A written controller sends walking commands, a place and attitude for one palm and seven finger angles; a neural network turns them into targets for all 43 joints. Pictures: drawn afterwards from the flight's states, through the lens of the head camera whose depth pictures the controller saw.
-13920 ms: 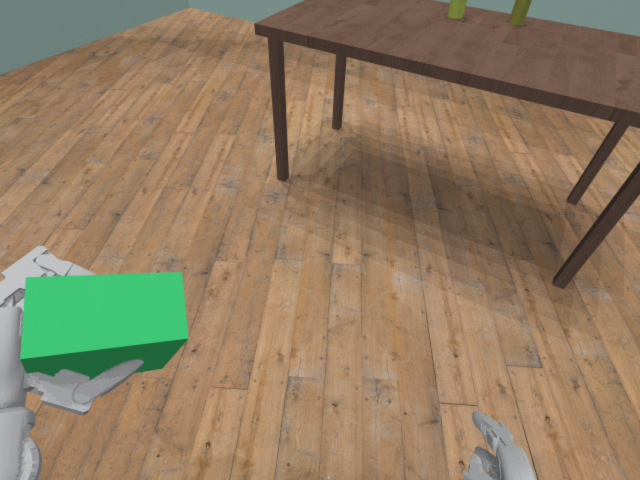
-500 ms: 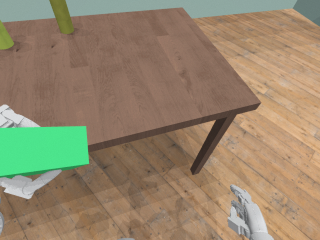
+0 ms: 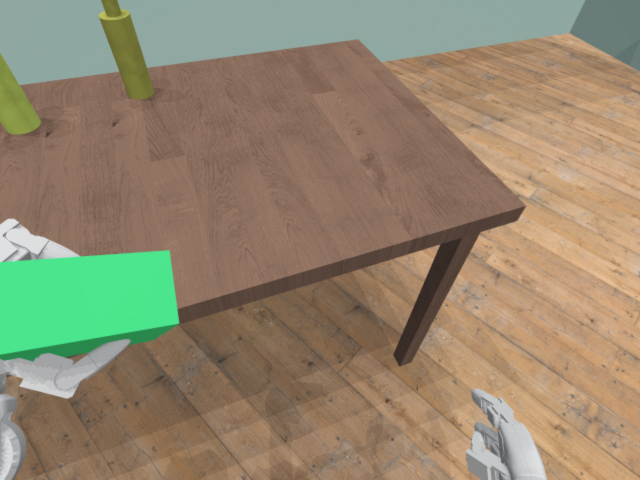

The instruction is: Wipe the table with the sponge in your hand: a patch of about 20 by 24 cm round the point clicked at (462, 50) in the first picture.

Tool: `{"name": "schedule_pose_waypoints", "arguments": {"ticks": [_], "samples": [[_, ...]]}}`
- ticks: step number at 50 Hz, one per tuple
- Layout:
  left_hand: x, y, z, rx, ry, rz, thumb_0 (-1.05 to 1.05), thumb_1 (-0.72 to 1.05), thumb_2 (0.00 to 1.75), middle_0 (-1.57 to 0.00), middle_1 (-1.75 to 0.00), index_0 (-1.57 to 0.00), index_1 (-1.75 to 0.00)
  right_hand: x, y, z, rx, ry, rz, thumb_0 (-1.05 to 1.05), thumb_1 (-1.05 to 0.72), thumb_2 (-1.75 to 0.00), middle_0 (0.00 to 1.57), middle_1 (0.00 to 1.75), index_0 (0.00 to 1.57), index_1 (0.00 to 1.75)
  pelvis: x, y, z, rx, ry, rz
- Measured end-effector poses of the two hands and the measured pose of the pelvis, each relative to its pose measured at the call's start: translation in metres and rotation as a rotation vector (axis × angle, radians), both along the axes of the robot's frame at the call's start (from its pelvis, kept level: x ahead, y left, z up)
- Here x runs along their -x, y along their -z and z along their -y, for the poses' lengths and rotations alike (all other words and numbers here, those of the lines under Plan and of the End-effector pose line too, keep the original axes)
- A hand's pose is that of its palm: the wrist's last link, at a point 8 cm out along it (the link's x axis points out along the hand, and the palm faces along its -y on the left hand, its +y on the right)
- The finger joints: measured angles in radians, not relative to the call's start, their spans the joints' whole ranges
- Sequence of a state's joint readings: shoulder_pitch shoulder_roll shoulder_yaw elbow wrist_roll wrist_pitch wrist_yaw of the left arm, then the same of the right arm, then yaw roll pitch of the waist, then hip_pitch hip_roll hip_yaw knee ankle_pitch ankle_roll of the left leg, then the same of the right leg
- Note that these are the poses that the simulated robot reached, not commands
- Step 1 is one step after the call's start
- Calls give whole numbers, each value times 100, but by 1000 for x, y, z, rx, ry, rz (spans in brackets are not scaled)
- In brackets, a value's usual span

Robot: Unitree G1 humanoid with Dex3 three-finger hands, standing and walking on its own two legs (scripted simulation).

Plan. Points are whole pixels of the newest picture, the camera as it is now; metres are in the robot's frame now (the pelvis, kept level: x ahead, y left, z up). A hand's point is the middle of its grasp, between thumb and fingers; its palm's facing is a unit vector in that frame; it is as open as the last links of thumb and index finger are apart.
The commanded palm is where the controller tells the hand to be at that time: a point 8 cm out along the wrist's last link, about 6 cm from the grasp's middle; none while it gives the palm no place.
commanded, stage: shuffle to correct the standing spot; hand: left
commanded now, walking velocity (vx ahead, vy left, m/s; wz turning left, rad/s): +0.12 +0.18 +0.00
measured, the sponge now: (114, 307) +0.23 +0.21 +0.16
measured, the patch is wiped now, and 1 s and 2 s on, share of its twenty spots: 0.00 0.00 0.00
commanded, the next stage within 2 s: come to a stop and stand still in 0.66 s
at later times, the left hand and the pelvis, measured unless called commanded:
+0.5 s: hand (14, 273) +0.25 +0.30 +0.18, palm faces +0.40 -0.81 -0.43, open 10.0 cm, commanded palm +0.18 +0.34 +0.19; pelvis +0.02 +0.06 -0.01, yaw +0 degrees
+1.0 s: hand out of the picture +0.29 +0.38 +0.19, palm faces +0.40 -0.83 -0.39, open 10.0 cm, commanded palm +0.25 +0.42 +0.19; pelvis +0.08 +0.15 +0.01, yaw -1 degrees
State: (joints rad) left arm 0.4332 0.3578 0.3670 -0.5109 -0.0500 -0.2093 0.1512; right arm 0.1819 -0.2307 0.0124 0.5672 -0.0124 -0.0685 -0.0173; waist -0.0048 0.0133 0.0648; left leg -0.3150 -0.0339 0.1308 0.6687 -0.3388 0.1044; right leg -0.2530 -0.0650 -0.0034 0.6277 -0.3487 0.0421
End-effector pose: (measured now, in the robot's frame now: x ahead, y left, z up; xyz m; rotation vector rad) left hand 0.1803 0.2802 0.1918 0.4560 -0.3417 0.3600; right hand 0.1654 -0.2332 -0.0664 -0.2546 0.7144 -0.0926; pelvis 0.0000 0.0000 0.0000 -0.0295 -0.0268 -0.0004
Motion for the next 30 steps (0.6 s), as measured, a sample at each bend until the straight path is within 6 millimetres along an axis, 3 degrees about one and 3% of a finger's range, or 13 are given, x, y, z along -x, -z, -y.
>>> {"name": "schedule_pose_waypoints", "arguments": {"ticks": [6, 10, 14, 18, 24, 30], "samples": [[-13, -4, -7, -42, 10, -29, -1, -49, 101, -75, -134, -77, -134, 9, 5, 2, -10, 61, -12, 2, -90, -90, 21, 30, 20, 30, -5, -1, -9, -22, 25, 11], [-10, -12, -8, -71, 22, -27, -1, -49, 101, -75, -134, -77, -134, 9, 11, -3, -30, 47, -33, 2, -90, -90, 20, 30, 20, 30, -8, -2, -14, 4, -22, 7], [-4, -12, -22, -65, 6, -20, -1, -49, 101, -75, -134, -77, -134, 6, 9, -9, -22, 50, -74, 2, -90, -90, 21, 30, 20, 30, -12, -5, -24, -15, 8, 1], [-13, -6, -40, -40, -4, 15, -1, -49, 101, -75, -134, -77, -134, -4, 12, -21, 11, 68, -39, 2, -90, -90, 21, 30, 20, 30, -19, 4, -45, -21, 8, 13], [-32, 1, -58, -78, -2, -7, -1, -49, 101, -75, -134, -77, -134, -18, 22, -58, -63, 92, 34, 2, -90, -90, 20, 30, 20, 30, -22, 13, -61, -47, 12, 39], [-34, -14, -73, -79, 33, 14, -1, -49, 101, -75, -134, -77, -134, -28, 23, -95, -90, 34, -28, 2, -90, -90, 20, 30, 20, 30, -36, 4, -87, -29, -5, 20]]}}
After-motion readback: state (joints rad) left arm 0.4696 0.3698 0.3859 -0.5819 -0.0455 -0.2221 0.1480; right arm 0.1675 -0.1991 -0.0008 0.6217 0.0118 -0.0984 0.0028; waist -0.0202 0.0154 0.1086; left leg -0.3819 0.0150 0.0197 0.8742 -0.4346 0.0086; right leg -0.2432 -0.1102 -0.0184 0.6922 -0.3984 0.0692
